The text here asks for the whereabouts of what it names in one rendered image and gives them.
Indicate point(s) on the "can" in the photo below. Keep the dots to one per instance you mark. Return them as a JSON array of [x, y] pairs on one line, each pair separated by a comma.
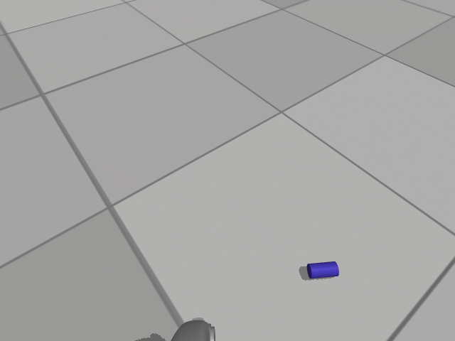
[[322, 270]]

